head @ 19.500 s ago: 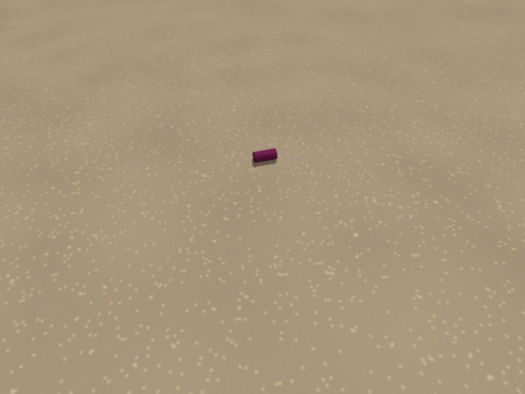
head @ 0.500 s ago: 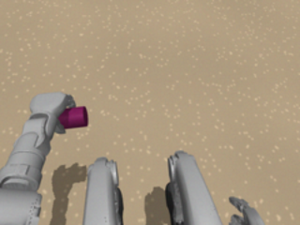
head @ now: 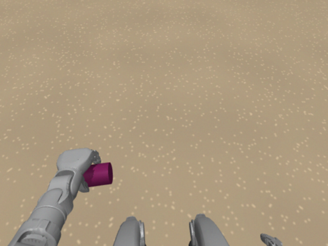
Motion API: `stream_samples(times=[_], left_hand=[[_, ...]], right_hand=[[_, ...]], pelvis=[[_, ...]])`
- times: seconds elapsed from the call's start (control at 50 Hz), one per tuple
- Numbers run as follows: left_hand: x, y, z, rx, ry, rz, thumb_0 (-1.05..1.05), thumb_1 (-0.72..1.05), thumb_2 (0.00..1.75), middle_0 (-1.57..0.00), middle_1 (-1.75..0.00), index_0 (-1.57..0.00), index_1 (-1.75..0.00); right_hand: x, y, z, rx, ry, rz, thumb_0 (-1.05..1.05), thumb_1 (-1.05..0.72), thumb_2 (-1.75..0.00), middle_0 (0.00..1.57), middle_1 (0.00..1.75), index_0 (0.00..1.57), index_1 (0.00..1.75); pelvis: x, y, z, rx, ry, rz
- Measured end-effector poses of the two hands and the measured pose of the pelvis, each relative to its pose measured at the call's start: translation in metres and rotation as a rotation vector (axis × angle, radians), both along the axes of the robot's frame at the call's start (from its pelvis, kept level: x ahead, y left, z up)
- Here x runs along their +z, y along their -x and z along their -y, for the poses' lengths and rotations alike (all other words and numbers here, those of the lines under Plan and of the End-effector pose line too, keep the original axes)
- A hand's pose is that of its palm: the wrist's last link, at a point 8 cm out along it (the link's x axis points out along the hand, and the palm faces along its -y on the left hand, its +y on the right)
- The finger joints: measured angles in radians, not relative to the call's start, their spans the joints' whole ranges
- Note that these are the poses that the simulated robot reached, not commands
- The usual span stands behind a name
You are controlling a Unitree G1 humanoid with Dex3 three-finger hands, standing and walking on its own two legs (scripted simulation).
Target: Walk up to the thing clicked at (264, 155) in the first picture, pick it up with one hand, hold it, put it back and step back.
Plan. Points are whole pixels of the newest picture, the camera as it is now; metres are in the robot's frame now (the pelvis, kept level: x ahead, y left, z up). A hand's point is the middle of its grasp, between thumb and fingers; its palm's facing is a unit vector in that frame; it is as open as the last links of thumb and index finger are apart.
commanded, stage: lift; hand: left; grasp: from above
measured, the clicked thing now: (87, 176) +0.35 +0.23 -0.12
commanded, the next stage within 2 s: hold in 0.44 s
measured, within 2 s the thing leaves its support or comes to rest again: neither
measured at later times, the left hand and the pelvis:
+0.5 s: hand (75, 156) +0.36 +0.22 +0.00, palm faces -0.47 -0.06 -0.88, open 8.9 cm; pelvis +0.04 +0.00 +0.08, yaw +0 degrees
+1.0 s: hand (71, 149) +0.36 +0.22 +0.04, palm faces -0.47 -0.04 -0.88, open 8.9 cm; pelvis +0.06 +0.00 +0.10, yaw +0 degrees
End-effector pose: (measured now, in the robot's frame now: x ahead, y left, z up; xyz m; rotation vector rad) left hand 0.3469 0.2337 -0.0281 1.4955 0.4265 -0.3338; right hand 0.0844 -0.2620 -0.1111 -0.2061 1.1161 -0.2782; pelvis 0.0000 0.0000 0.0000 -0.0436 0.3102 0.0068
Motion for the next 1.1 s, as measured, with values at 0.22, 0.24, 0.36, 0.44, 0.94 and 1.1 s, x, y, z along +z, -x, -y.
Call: stream_samples(times=[0.22,0.24,0.36,0.44,0.94,1.1], left_hand=[[0.042,-0.008,0.009,0.007,-0.002,0.002,-0.02,0.18,0.25,-0.88,-0.23,-0.88,-0.23],[0.046,-0.010,0.009,0.009,-0.003,0.004,-0.02,0.18,0.25,-0.88,-0.23,-0.88,-0.23],[0.066,-0.016,0.009,0.019,0.000,0.009,-0.02,0.18,0.27,-0.88,-0.22,-0.88,-0.22],[0.076,-0.018,0.008,0.016,0.001,0.003,-0.02,0.18,0.27,-0.88,-0.21,-0.88,-0.22],[0.122,-0.020,0.014,-0.015,-0.008,-0.001,-0.02,0.21,0.23,-0.88,-0.19,-0.88,-0.20],[0.130,-0.014,0.016,-0.027,-0.005,-0.002,-0.02,0.22,0.20,-0.89,-0.18,-0.89,-0.19]], right_hand=[[0.045,-0.010,0.003,-0.006,-0.001,-0.002,0.01,-0.90,-0.90,0.20,0.30,0.20,0.30],[0.048,-0.011,0.003,-0.006,-0.002,-0.004,0.01,-0.90,-0.90,0.20,0.30,0.20,0.30],[0.066,-0.017,0.003,-0.012,-0.012,-0.004,0.01,-0.90,-0.90,0.20,0.30,0.20,0.30],[0.075,-0.023,0.003,-0.017,-0.016,0.004,0.01,-0.90,-0.90,0.20,0.30,0.20,0.30],[0.102,-0.067,0.006,-0.003,-0.039,0.091,0.01,-0.90,-0.90,0.20,0.30,0.20,0.30],[0.108,-0.076,0.006,0.007,-0.041,0.114,0.01,-0.90,-0.90,0.20,0.30,0.20,0.30]], pelvis=[[0.046,-0.023,0.000,-0.003,-0.016,0.069],[0.049,-0.024,0.000,-0.003,-0.017,0.075],[0.066,-0.033,0.000,-0.005,-0.022,0.109],[0.075,-0.038,-0.001,-0.007,-0.025,0.127],[0.101,-0.057,0.002,-0.015,-0.038,0.212],[0.104,-0.056,0.003,-0.017,-0.040,0.233]])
